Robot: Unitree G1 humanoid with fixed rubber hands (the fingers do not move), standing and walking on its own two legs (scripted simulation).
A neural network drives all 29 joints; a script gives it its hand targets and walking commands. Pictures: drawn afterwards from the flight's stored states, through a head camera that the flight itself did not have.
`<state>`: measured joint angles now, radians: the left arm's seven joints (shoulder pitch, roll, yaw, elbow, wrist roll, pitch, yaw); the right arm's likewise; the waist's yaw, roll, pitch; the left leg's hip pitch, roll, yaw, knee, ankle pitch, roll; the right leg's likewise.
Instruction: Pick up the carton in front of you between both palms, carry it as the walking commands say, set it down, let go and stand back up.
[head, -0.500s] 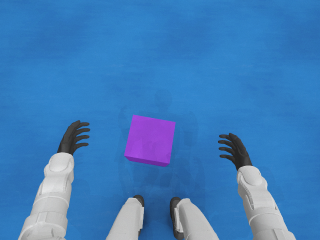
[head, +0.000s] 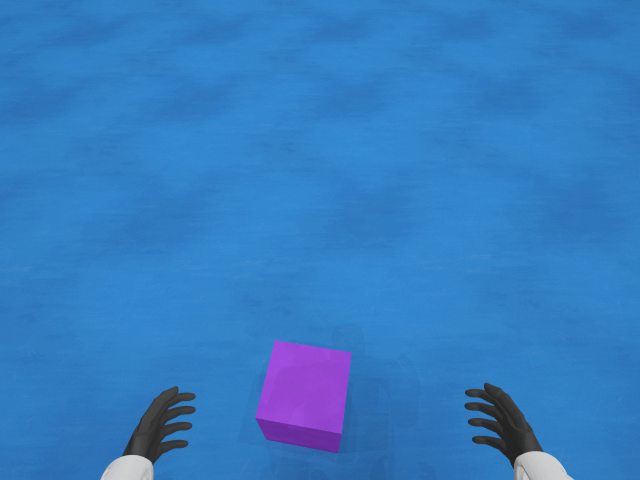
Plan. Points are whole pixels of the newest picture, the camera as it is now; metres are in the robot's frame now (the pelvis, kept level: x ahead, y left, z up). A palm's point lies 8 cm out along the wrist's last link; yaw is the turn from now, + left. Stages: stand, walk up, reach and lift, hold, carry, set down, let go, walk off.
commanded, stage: let go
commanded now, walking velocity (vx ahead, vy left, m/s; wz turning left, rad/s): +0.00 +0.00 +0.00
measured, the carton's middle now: (307, 398) +0.39 +0.05 -0.65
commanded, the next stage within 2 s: stand in 0.32 s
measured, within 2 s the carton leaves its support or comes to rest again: neither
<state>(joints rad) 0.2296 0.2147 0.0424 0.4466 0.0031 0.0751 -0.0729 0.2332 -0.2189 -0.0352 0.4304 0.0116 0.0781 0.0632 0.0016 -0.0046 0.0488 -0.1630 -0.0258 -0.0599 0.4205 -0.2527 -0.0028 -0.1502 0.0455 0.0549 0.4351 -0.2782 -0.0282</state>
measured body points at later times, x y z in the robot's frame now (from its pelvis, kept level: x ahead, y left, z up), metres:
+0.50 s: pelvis +0.01 +0.01 -0.01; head +0.01 +0.00 +0.44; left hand +0.12 +0.27 -0.10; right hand +0.14 -0.24 -0.11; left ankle -0.02 +0.12 -0.74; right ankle -0.03 -0.10 -0.74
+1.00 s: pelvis +0.04 -0.01 -0.02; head +0.04 -0.02 +0.43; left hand +0.10 +0.25 -0.13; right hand +0.12 -0.26 -0.15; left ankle -0.02 +0.12 -0.74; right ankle -0.03 -0.10 -0.74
